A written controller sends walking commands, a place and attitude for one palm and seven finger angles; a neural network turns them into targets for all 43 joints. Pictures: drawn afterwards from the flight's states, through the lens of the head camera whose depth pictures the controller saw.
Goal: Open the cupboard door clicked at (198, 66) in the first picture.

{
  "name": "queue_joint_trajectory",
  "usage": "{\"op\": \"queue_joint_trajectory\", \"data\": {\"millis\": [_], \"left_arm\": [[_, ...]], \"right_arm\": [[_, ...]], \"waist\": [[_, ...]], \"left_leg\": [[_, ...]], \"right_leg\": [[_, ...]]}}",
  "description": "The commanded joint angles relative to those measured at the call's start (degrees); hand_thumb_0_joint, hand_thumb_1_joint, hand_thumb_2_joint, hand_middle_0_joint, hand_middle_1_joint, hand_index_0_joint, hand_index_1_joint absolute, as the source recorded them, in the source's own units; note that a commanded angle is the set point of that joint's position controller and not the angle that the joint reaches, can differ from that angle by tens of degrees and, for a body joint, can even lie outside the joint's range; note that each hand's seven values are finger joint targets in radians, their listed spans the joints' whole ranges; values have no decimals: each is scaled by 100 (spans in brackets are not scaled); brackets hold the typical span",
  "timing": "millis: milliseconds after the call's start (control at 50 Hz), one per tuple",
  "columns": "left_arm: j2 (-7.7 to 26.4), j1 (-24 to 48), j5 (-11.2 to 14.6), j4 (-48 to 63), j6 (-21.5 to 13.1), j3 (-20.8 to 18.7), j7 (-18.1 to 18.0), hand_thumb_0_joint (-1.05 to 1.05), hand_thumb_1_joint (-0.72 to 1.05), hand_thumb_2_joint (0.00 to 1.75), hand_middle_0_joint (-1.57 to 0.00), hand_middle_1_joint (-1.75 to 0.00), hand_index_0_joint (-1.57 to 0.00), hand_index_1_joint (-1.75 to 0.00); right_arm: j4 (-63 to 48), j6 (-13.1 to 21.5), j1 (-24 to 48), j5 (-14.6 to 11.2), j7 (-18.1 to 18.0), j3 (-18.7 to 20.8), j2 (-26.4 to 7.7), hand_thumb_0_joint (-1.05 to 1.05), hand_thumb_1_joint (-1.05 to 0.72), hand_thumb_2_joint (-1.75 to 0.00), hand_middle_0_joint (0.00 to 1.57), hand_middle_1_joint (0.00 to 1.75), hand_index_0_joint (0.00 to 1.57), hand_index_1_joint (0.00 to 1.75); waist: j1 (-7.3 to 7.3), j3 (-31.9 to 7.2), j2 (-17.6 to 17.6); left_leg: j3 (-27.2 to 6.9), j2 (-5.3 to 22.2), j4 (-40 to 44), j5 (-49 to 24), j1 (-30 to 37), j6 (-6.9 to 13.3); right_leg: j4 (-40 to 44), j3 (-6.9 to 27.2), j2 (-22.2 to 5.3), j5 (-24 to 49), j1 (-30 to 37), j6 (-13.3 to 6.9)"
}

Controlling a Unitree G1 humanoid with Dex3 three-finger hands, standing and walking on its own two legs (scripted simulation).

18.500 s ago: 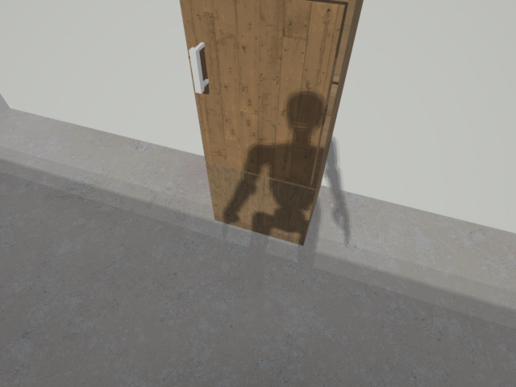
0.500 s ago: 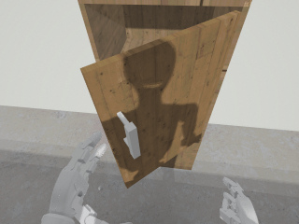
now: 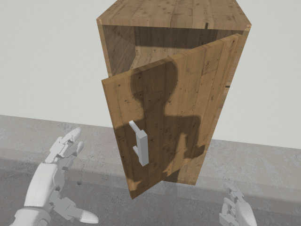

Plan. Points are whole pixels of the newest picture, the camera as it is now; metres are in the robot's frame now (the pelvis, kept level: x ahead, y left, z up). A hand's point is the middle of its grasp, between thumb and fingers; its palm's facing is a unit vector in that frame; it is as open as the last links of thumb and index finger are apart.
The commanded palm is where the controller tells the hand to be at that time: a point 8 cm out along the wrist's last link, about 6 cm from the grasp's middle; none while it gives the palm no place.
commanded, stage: draw the hand back to the body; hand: left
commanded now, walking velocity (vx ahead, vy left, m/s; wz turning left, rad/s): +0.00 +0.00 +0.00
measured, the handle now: (138, 143) +0.31 +0.07 +0.08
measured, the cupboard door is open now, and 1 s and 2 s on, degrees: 42 42 42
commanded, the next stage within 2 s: step back with the hand held close in 1.02 s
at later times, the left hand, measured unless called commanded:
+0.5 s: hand (41, 152) +0.21 +0.25 +0.17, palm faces +0.36 -0.85 -0.39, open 10.8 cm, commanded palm +0.16 +0.29 +0.19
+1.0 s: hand (33, 150) +0.21 +0.26 +0.18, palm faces +0.41 -0.82 -0.39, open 7.5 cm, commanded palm +0.16 +0.30 +0.20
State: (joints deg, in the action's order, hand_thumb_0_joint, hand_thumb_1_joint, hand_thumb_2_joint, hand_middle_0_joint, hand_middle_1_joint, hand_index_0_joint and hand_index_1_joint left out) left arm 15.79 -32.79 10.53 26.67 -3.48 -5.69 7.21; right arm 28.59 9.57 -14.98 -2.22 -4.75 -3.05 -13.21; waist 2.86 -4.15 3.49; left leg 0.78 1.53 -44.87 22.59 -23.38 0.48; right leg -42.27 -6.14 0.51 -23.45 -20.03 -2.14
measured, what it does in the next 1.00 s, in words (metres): stands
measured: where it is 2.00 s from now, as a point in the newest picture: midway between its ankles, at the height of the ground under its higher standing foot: outside the picture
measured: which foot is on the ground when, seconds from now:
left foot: down 0.00-1.00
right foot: down 0.00-1.00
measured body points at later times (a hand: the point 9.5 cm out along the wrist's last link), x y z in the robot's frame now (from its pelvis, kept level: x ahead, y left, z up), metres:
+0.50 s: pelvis +0.02 +0.02 +0.03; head +0.00 +0.00 +0.48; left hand +0.19 +0.29 +0.19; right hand +0.20 -0.20 -0.05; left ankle +0.01 +0.11 -0.71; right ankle -0.01 -0.09 -0.71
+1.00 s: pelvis +0.01 +0.01 +0.03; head -0.01 -0.01 +0.48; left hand +0.18 +0.30 +0.20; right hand +0.19 -0.22 -0.05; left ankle +0.01 +0.11 -0.71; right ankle -0.01 -0.09 -0.71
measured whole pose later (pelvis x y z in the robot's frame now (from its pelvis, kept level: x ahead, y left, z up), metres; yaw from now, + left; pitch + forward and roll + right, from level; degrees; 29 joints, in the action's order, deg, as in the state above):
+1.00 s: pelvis +0.01 +0.01 +0.03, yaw -2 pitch -5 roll +0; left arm 19.3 -27.4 3.3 23.2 -3.8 -17.4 -6.8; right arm 37.1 5.0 -10.9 -0.1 -4.0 -1.3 -13.0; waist 4.1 1.8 3.2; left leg 3.3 0.9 -23.5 13.7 -4.8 0.8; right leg -21.2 -3.5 0.9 -13.7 -2.5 -1.5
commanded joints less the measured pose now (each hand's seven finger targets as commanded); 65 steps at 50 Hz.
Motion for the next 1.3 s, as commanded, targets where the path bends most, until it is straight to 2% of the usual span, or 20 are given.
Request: {"op": "queue_joint_trajectory", "data": {"millis": [0, 100, 180, 380, 440, 480, 560, 620, 700, 740, 880, 1040, 1060, 1100, 1120, 1140, 1160, 1180, 1220, 1280], "left_arm": [[509, 239, -512, 1306, -242, -387, -978, 0, -18, 43, -16, -30, -16, -30], [737, 289, -748, 1362, -304, -554, -1329, 0, -1, 51, -17, -30, -17, -30], [988, 465, -823, 1297, -342, -832, -1476, 0, 13, 57, -17, -30, -17, -30], [1107, 499, -798, 1045, -351, -1332, -1516, 0, 48, 72, -19, -30, -19, -30], [1166, 594, -776, 1116, -348, -1488, -1500, 0, 58, 76, -19, -30, -19, -30], [1311, 724, -778, 1043, -343, -1655, -1517, 0, 65, 80, -19, -30, -19, -30], [1399, 911, -729, 1032, -358, -1887, -1519, 0, 80, 86, -20, -30, -20, -30], [1525, 1092, -710, 990, -365, -2067, -1534, 0, 90, 90, -20, -30, -20, -30], [1169, 953, -704, 718, -313, -1715, -1474, 0, 90, 90, -20, -30, -20, -30], [1209, 999, -705, 763, -332, -1721, -1465, 0, 90, 90, -20, -30, -20, -30], [1589, 1149, -725, 1055, -433, -2021, -1514, 0, 90, 90, -20, -30, -20, -30], [1313, 1046, -685, 635, -429, -1842, -1476, 0, 90, 90, -20, -30, -20, -30], [1325, 1084, -676, 615, -448, -1849, -1472, 0, 90, 90, -20, -30, -20, -30], [1348, 1142, -683, 603, -484, -1861, -1471, 0, 90, 90, -20, -30, -20, -30], [1589, 1488, -671, 851, -532, -2045, -1497, 0, 90, 90, -20, -30, -20, -30], [2240, 1840, -697, 1022, -754, -2714, -1511, 0, 90, 90, -20, -30, -20, -30], [1794, 1239, -701, 560, -755, -2379, -1437, 0, 90, 90, -20, -30, -20, -30], [1843, 1200, -733, 648, -770, -2379, -1425, 0, 90, 90, -20, -30, -20, -30], [1516, 814, -750, 607, -750, -2086, -1381, 0, 90, 90, -20, -30, -20, -30], [1533, 524, -769, 881, -766, -2072, -1415, 0, 90, 90, -20, -30, -20, -30]], "right_arm": [[-882, 276, 734, 102, -170, 193, -420, 0, -90, -90, 20, 30, 20, 30], [-695, 233, 865, 168, -159, 214, -491, 0, -90, -90, 20, 30, 20, 30], [-511, 240, 963, 205, -157, 226, -525, 0, -90, -90, 20, 30, 20, 30], [-265, 91, 1105, 228, -50, 289, -563, 0, -90, -90, 20, 30, 20, 30], [-254, 22, 1109, 224, -3, 317, -576, 0, -90, -90, 20, 30, 20, 30], [-203, -15, 1133, 232, 4, 324, -589, 0, -90, -90, 20, 30, 20, 30], [-184, -93, 1130, 225, 22, 350, -581, 0, -90, -90, 20, 30, 20, 30], [-136, -123, 1135, 215, 21, 373, -583, 0, -90, -90, 20, 30, 20, 30], [-136, -157, 1172, 216, 73, 385, -625, 0, -90, -90, 20, 30, 20, 30], [-148, -179, 1188, 213, 83, 413, -646, 0, -90, -90, 20, 30, 20, 30], [-123, -136, 1246, 217, 32, 409, -614, 0, -90, -90, 20, 30, 20, 30], [-69, -110, 1269, 197, 38, 417, -584, 0, -90, -90, 20, 30, 20, 30], [-70, -111, 1270, 197, 35, 421, -590, 0, -90, -90, 20, 30, 20, 30], [-62, -96, 1285, 200, 23, 436, -599, 0, -90, -90, 20, 30, 20, 30], [-59, -75, 1319, 189, 15, 436, -589, 0, -90, -90, 20, 30, 20, 30], [-271, -173, 1171, 109, 22, 417, -683, 0, -90, -90, 20, 30, 20, 30], [-170, -262, 1171, 155, 15, 427, -603, 0, -90, -90, 20, 30, 20, 30], [-201, -311, 1214, 157, 20, 448, -621, 0, -90, -90, 20, 30, 20, 30], [-270, -395, 1156, 166, 30, 474, -658, 0, -90, -90, 20, 30, 20, 30], [-361, -461, 1134, 172, 3, 529, -725, 0, -90, -90, 20, 30, 20, 30]], "waist": [[-47, 413, -256], [1, 102, 13], [41, 83, -3], [126, 96, -119], [124, 16, -14], [139, 103, 121], [131, 56, -39], [129, -5, 154], [97, 192, 84], [94, 163, -146], [153, -15, 219], [97, 428, -23], [93, 427, -156], [101, 403, -88], [117, 266, -42], [-128, 617, -241], [-156, 574, -558], [-132, 501, -428], [-171, 231, -345], [-163, -183, 147]], "left_leg": [[-105, -105, 980, -655, 582, 97], [-132, -77, 1465, -993, 1124, 105], [-141, -51, 1771, -1293, 1376, 101], [-150, 47, 2232, -2295, 1772, 46], [-132, 66, 2266, -2605, 1891, 32], [-124, 68, 2294, -2665, 1897, 11], [-90, 65, 2312, -2759, 1970, 20], [-70, 67, 2316, -2853, 2064, 19], [-90, 87, 2401, -2801, 2050, 26], [-63, 69, 2412, -2565, 2044, 58], [-45, 7, 2401, -2296, 2065, 57], [14, -3, 2453, -1875, 1974, 94], [1, -2, 2463, -1776, 1975, 105], [11, -11, 2466, -1726, 1979, 119], [6, -17, 2441, -1719, 2038, 132], [-86, 76, 2231, -1373, 1730, 227], [-133, 48, 2072, -1366, 1726, 236], [-131, 47, 2061, -1514, 1763, 228], [-57, 109, 2013, -1832, 1765, 182], [-57, 225, 2068, -2373, 1785, 166]], "right_leg": [[1714, 662, -174, 512, -138, 81], [1797, 507, -160, 915, 420, 79], [1923, 477, -138, 1248, 785, 65], [2074, 430, -86, 2030, 1395, 61], [2098, 466, -81, 2217, 1483, 75], [2158, 465, -84, 2254, 1517, 55], [2209, 481, -71, 2398, 1581, 72], [2242, 508, -89, 2463, 1604, 72], [2303, 480, -82, 2349, 1533, 98], [2347, 484, -66, 2275, 1538, 105], [2410, 562, -85, 2192, 1645, 58], [2609, 596, -73, 1836, 1375, 99], [2647, 600, -73, 1720, 1359, 107], [2659, 626, -96, 1669, 1372, 106], [2661, 666, -108, 1685, 1400, 103], [2948, 1265, -376, 1907, 738, 126], [2959, 1264, -506, 1990, 686, 126], [2903, 1255, -557, 2304, 728, 108], [2677, 1139, -588, 2633, 800, 147], [2324, 1008, -576, 3008, 988, 172]]}}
